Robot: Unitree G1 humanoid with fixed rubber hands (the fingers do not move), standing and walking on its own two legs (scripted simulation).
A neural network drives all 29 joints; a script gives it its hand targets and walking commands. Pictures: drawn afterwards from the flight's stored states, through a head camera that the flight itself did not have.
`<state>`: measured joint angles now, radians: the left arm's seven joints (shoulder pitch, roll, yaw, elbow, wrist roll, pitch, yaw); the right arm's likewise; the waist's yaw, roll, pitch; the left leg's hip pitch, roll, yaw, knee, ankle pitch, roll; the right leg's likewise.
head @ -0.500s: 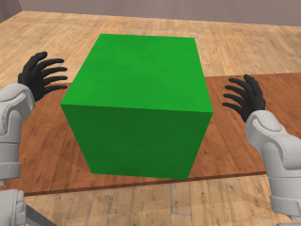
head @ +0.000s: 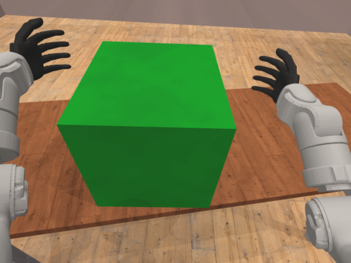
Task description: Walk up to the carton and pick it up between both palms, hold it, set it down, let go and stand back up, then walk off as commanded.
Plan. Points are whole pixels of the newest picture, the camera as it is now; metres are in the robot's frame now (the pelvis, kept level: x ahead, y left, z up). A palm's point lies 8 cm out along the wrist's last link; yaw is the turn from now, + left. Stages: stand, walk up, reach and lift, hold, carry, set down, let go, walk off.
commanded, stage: reach and lift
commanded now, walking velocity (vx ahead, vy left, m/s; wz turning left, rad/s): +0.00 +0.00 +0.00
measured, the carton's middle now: (155, 124) +0.46 +0.01 +0.09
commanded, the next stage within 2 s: none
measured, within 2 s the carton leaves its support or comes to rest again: neither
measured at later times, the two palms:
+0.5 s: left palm (50, 84) +0.46 +0.22 +0.22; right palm (268, 111) +0.38 -0.24 +0.17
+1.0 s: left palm (68, 103) +0.48 +0.20 +0.16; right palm (256, 122) +0.39 -0.23 +0.13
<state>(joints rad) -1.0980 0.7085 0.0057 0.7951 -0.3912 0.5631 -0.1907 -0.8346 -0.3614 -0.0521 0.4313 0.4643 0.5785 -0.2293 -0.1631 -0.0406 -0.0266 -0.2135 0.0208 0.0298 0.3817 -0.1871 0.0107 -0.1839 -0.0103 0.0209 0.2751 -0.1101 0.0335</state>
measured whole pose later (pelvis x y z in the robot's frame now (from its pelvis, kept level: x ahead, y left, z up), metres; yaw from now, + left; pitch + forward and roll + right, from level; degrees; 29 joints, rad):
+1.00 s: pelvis +0.01 +0.00 +0.00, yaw +0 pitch +5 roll -2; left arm -1.00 0.53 -0.12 1.16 -0.33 0.07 -0.16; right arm -0.75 -0.22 0.02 0.81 0.38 0.14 -0.24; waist -0.16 -0.02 -0.06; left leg -0.31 0.03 0.01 0.45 -0.23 0.01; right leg -0.26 0.00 0.00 0.31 -0.14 0.03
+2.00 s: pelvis +0.00 +0.00 +0.00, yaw +0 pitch +5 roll -2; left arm -1.02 0.43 0.02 1.15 -0.18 0.09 -0.11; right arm -0.79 -0.08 -0.12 0.83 0.20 0.12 -0.28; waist -0.15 -0.02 -0.05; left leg -0.31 0.02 0.01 0.43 -0.21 0.01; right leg -0.26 -0.01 -0.01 0.28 -0.10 0.04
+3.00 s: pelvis +0.03 +0.02 +0.00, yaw +0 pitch -4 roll -1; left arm -0.84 0.25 0.35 0.75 0.18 0.25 -0.26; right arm -0.59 0.00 -0.26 0.57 -0.05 0.08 -0.10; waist -0.11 -0.04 0.09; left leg -0.04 0.01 0.05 0.34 -0.23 0.03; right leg -0.01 -0.04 -0.03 0.21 -0.12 0.05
